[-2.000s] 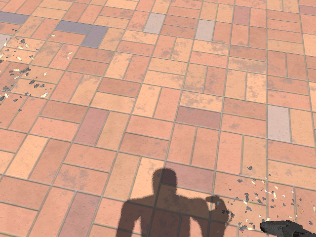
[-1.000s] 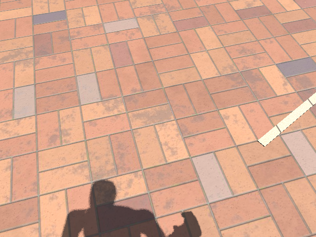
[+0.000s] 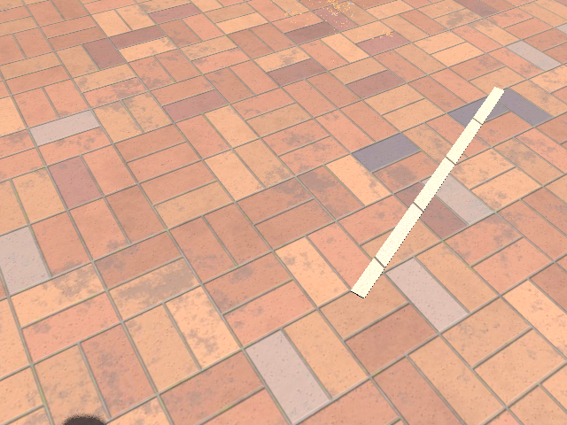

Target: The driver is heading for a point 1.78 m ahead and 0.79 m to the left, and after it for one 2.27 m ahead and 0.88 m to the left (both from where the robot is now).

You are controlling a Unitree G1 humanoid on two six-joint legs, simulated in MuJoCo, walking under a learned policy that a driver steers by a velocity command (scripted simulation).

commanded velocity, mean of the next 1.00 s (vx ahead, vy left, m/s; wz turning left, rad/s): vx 0.47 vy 0.00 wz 0.55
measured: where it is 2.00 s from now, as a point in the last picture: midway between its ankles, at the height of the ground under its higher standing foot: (105, 265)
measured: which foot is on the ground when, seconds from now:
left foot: up 0.00-0.04, down 0.06-0.52, up 0.54-1.00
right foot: down 0.00-0.06, up 0.08-0.48, down 0.50-1.00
